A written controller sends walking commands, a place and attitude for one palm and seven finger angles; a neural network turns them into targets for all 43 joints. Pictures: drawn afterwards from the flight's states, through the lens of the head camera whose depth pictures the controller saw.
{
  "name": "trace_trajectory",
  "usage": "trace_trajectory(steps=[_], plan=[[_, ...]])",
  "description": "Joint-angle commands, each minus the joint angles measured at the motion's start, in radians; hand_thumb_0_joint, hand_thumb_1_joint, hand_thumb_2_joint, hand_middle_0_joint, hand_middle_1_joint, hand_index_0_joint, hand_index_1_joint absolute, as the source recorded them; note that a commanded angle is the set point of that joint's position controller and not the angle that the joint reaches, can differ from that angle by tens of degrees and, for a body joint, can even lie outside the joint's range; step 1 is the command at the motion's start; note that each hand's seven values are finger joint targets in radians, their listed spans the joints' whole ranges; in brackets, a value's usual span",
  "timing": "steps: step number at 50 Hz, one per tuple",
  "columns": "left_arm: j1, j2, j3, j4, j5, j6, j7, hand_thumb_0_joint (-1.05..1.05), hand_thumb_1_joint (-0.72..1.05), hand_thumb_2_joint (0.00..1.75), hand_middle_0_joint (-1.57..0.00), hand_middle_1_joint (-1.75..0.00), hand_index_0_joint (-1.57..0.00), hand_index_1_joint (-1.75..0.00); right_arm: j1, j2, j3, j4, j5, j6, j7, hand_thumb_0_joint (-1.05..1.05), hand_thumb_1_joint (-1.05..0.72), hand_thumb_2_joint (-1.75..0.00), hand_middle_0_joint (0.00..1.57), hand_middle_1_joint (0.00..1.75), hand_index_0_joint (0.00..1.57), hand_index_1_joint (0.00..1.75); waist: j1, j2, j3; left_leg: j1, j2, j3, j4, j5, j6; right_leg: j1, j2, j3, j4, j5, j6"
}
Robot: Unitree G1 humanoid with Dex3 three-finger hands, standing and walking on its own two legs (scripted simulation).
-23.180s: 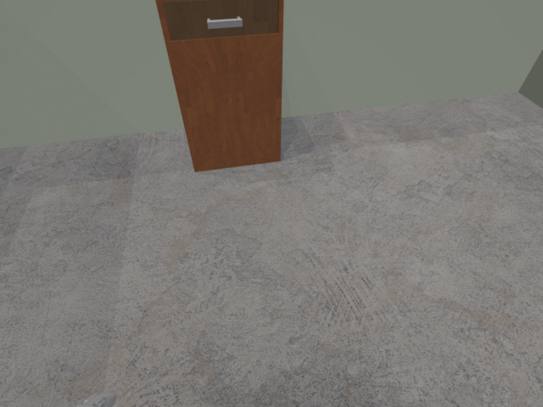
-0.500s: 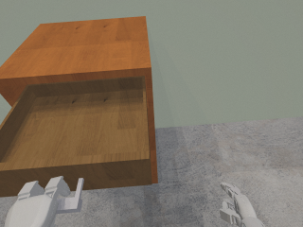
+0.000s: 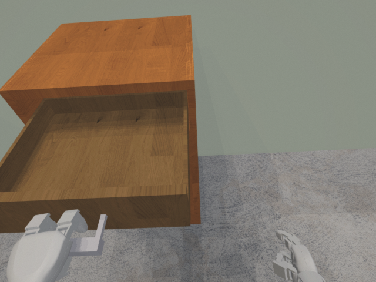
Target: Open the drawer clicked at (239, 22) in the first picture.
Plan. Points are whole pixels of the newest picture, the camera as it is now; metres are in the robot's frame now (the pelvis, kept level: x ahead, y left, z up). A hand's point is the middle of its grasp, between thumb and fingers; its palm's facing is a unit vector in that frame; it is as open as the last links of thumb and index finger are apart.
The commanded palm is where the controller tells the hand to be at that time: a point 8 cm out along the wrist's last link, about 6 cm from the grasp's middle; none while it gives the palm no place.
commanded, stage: open the thumb to release the handle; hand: left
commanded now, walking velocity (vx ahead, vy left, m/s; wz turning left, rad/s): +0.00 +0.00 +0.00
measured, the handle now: (67, 234) +0.18 +0.26 +0.06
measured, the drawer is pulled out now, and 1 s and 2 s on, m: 0.30 0.30 0.30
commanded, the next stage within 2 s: lift the hand off the handle in 0.26 s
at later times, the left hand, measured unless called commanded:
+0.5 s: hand (60, 261) +0.13 +0.26 +0.03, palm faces +0.02 -0.07 -1.00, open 13.5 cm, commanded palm +0.11 +0.27 +0.09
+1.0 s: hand (53, 255) +0.14 +0.27 +0.06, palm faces +0.02 -0.06 -1.00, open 13.1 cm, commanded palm +0.12 +0.27 +0.14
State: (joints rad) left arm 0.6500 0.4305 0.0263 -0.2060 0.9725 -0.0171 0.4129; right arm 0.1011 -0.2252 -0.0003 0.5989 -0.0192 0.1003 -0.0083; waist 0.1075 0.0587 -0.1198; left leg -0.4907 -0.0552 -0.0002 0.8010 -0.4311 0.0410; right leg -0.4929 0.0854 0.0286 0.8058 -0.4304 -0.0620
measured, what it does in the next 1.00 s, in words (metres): stands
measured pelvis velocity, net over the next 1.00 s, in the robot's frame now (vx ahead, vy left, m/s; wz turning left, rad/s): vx -0.02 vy -0.01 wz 0.02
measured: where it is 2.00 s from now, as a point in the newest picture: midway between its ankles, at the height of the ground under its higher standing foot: outside the picture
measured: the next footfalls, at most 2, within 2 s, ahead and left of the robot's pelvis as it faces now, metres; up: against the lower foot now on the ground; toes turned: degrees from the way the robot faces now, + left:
none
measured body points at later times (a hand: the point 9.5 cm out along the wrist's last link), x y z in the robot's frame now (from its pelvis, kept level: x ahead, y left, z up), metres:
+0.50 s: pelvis -0.02 -0.01 +0.01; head +0.00 -0.04 +0.46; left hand +0.13 +0.26 +0.09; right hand +0.21 -0.24 -0.09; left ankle -0.02 +0.10 -0.70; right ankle -0.02 -0.08 -0.71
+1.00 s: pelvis -0.02 -0.01 +0.01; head -0.03 -0.04 +0.46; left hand +0.13 +0.27 +0.11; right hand +0.21 -0.20 -0.07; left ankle -0.02 +0.10 -0.70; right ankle -0.02 -0.08 -0.71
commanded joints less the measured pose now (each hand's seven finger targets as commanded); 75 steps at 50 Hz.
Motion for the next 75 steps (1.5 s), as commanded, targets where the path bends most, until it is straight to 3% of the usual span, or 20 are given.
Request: trace_trajectory(steps=[1, 8, 17, 18, 21, 23, 30, 32, 33, 36, 38, 41, 47, 51, 61, 64, 66, 69, 71, 75], plan=[[-0.082, 0.198, 0.227, -0.129, -0.008, 0.028, 0.041, 0.0, -0.01, 0.51, -0.33, -1.25, -0.33, -1.25, -0.157, -0.107, -0.037, -0.158, 0.001, -0.051, -0.03, 0.0, -0.9, -0.9, 0.2, 0.3, 0.2, 0.3, -0.005, -0.059, -0.074, 0.093, 0.01, -0.045, -0.107, 0.251, -0.007, 0.057, -0.046, 0.082, -0.173, 0.336, 0.009], [-0.041, 0.223, 0.261, -0.088, -0.019, -0.002, 0.027, 0.0, -0.5, 0.3, -0.3, -1.2, -0.3, -1.2, -0.175, -0.098, -0.035, -0.142, 0.002, -0.058, -0.041, 0.0, -0.9, -0.9, 0.2, 0.3, 0.2, 0.3, 0.021, -0.028, -0.083, 0.09, -0.004, -0.032, -0.123, 0.244, -0.005, 0.123, -0.06, 0.115, -0.204, 0.389, 0.012], [-0.073, 0.251, 0.298, -0.065, -0.026, -0.04, 0.031, 0.0, -0.5, 0.3, -0.3, -1.2, -0.3, -1.2, -0.186, -0.101, -0.042, -0.136, -0.003, -0.066, -0.049, 0.0, -0.9, -0.9, 0.2, 0.3, 0.2, 0.3, 0.025, -0.028, -0.077, 0.079, -0.013, -0.03, -0.126, 0.213, -0.005, 0.13, -0.068, 0.136, -0.23, 0.357, 0.017], [-0.08, 0.122, 0.167, -0.037, -0.025, -0.037, 0.024, 0.0, -0.5, 0.3, -0.3, -1.2, -0.3, -1.2, -0.179, -0.095, -0.043, -0.134, -0.006, -0.071, -0.041, 0.0, -0.9, -0.9, 0.2, 0.3, 0.2, 0.3, -0.004, -0.036, -0.051, 0.071, -0.013, -0.03, -0.117, 0.209, -0.003, 0.085, -0.066, 0.109, -0.222, 0.339, 0.019], [-0.114, 0.198, 0.239, -0.06, -0.017, -0.051, 0.036, 0.0, -0.5, 0.3, -0.3, -1.2, -0.3, -1.2, -0.167, -0.107, -0.057, -0.128, -0.006, -0.08, -0.04, 0.0, -0.9, -0.9, 0.2, 0.3, 0.2, 0.3, 0.005, -0.025, -0.093, 0.082, -0.009, -0.032, -0.116, 0.217, -0.004, 0.085, -0.058, 0.12, -0.221, 0.314, 0.014], [-0.148, 0.173, 0.199, -0.062, -0.001, -0.039, 0.046, 0.0, -0.5, 0.3, -0.3, -1.2, -0.3, -1.2, -0.169, -0.103, -0.053, -0.133, -0.005, -0.082, -0.036, 0.0, -0.9, -0.9, 0.2, 0.3, 0.2, 0.3, -0.004, -0.02, -0.089, 0.076, -0.009, -0.032, -0.113, 0.201, -0.004, 0.063, -0.06, 0.105, -0.212, 0.277, 0.014], [-0.248, 0.18, 0.18, -0.019, 0.018, -0.006, 0.043, 0.0, -0.5, 0.3, -0.3, -1.2, -0.3, -1.2, -0.167, -0.102, -0.053, -0.127, 0.001, -0.089, -0.05, 0.0, -0.9, -0.9, 0.2, 0.3, 0.2, 0.3, -0.015, -0.069, -0.083, 0.061, -0.007, -0.033, -0.115, 0.167, -0.001, 0.053, -0.061, 0.102, -0.221, 0.214, 0.021], [-0.26, 0.189, 0.181, -0.018, 0.02, 0.005, 0.037, 0.0, -0.5, 0.3, -0.3, -1.2, -0.3, -1.2, -0.172, -0.101, -0.049, -0.126, 0.005, -0.087, -0.053, 0.0, -0.9, -0.9, 0.2, 0.3, 0.2, 0.3, -0.008, -0.053, -0.097, 0.072, -0.007, -0.033, -0.123, 0.171, -0.002, 0.064, -0.06, 0.103, -0.22, 0.209, 0.019], [-0.298, 0.169, 0.152, -0.023, 0.017, 0.008, 0.032, 0.0, -0.5, 0.3, -0.3, -1.2, -0.3, -1.2, -0.17, -0.102, -0.048, -0.124, 0.006, -0.088, -0.055, 0.0, -0.9, -0.9, 0.2, 0.3, 0.2, 0.3, -0.021, -0.047, -0.09, 0.079, -0.006, -0.034, -0.124, 0.168, -0.002, 0.053, -0.06, 0.095, -0.22, 0.209, 0.02], [-0.337, 0.238, 0.196, -0.07, 0.007, 0.017, 0.024, 0.0, -0.5, 0.3, -0.3, -1.2, -0.3, -1.2, -0.18, -0.1, -0.041, -0.125, 0.008, -0.089, -0.064, 0.0, -0.9, -0.9, 0.2, 0.3, 0.2, 0.3, -0.009, -0.02, -0.1, 0.108, -0.006, -0.038, -0.139, 0.168, 0.0, 0.081, -0.06, 0.105, -0.246, 0.17, 0.017], [-0.376, 0.231, 0.179, -0.085, 0.002, 0.023, 0.012, 0.0, -0.5, 0.3, -0.3, -1.2, -0.3, -1.2, -0.19, -0.095, -0.035, -0.125, 0.01, -0.091, -0.07, 0.0, -0.9, -0.9, 0.2, 0.3, 0.2, 0.3, -0.014, -0.024, -0.077, 0.127, -0.007, -0.041, -0.146, 0.162, 0.003, 0.073, -0.062, 0.108, -0.265, 0.148, 0.019], [-0.411, 0.283, 0.223, -0.122, -0.011, 0.009, -0.003, 0.0, -0.5, 0.3, -0.3, -1.2, -0.3, -1.2, -0.198, -0.094, -0.03, -0.122, 0.009, -0.099, -0.079, 0.0, -0.9, -0.9, 0.2, 0.3, 0.2, 0.3, -0.006, -0.01, -0.082, 0.161, -0.007, -0.047, -0.161, 0.173, 0.002, 0.098, -0.064, 0.12, -0.293, 0.132, 0.016], [-0.389, 0.271, 0.215, -0.224, -0.03, -0.023, -0.021, 0.0, -0.5, 0.3, -0.3, -1.2, -0.3, -1.2, -0.2, -0.086, -0.022, -0.125, 0.005, -0.116, -0.076, 0.0, -0.9, -0.9, 0.2, 0.3, 0.2, 0.3, 0.002, 0.052, -0.067, 0.23, -0.004, -0.049, -0.19, 0.223, -0.001, 0.108, -0.062, 0.097, -0.313, 0.169, 0.011], [-0.356, 0.281, 0.245, -0.24, -0.047, -0.018, -0.035, 0.0, -0.5, 0.3, -0.3, -1.2, -0.3, -1.2, -0.208, -0.092, -0.027, -0.125, 0.007, -0.114, -0.071, 0.0, -0.9, -0.9, 0.2, 0.3, 0.2, 0.3, 0.01, 0.025, -0.075, 0.252, 0.002, -0.053, -0.217, 0.259, -0.006, 0.152, -0.058, 0.092, -0.33, 0.213, 0.009], [-0.354, 0.253, 0.19, -0.347, -0.085, 0.04, -0.13, 0.0, -0.5, 0.3, -0.3, -1.2, -0.3, -1.2, -0.228, -0.103, -0.017, -0.139, 0.02, -0.099, -0.059, 0.0, -0.9, -0.9, 0.2, 0.3, 0.2, 0.3, 0.012, 0.019, -0.027, 0.315, 0.019, -0.06, -0.297, 0.306, -0.01, 0.215, -0.058, 0.055, -0.385, 0.228, 0.015], [-0.36, 0.266, 0.187, -0.382, -0.078, 0.044, -0.155, 0.0, -0.5, 0.3, -0.3, -1.2, -0.3, -1.2, -0.212, -0.105, -0.016, -0.141, 0.017, -0.095, -0.058, 0.0, -0.9, -0.9, 0.2, 0.3, 0.2, 0.3, 0.019, -0.002, -0.039, 0.337, 0.022, -0.06, -0.314, 0.342, -0.01, 0.243, -0.06, 0.04, -0.391, 0.258, 0.018], [-0.374, 0.272, 0.19, -0.429, -0.081, 0.052, -0.168, 0.0, -0.5, 0.3, -0.3, -1.2, -0.3, -1.2, -0.236, -0.107, -0.008, -0.152, 0.023, -0.093, -0.056, 0.0, -0.9, -0.9, 0.2, 0.3, 0.2, 0.3, 0.02, 0.053, -0.039, 0.356, 0.029, -0.065, -0.329, 0.339, -0.017, 0.254, -0.057, 0.047, -0.406, 0.238, 0.012], [-0.407, 0.233, 0.133, -0.477, -0.078, 0.057, -0.191, 0.0, -0.5, 0.3, -0.3, -1.2, -0.3, -1.2, -0.214, -0.102, -0.007, -0.148, 0.02, -0.095, -0.048, 0.0, -0.9, -0.9, 0.2, 0.3, 0.2, 0.3, 0.013, 0.063, -0.022, 0.374, 0.037, -0.071, -0.346, 0.37, -0.023, 0.25, -0.058, 0.012, -0.409, 0.237, 0.014], [-0.409, 0.252, 0.155, -0.502, -0.085, 0.072, -0.202, 0.0, -0.5, 0.3, -0.3, -1.2, -0.3, -1.2, -0.238, -0.104, 0.001, -0.16, 0.028, -0.098, -0.045, 0.0, -0.9, -0.9, 0.2, 0.3, 0.2, 0.3, 0.017, 0.073, -0.039, 0.381, 0.043, -0.081, -0.361, 0.362, -0.025, 0.279, -0.051, 0.023, -0.413, 0.238, 0.01], [-0.462, 0.267, 0.147, -0.493, -0.07, 0.098, -0.233, 0.0, -0.5, 0.3, -0.3, -1.2, -0.3, -1.2, -0.23, -0.101, 0.003, -0.148, 0.024, -0.082, -0.043, 0.0, -0.9, -0.9, 0.2, 0.3, 0.2, 0.3, 0.017, 0.023, 0.0, 0.382, 0.043, -0.077, -0.385, 0.369, -0.026, 0.286, -0.057, 0.011, -0.434, 0.233, 0.015]])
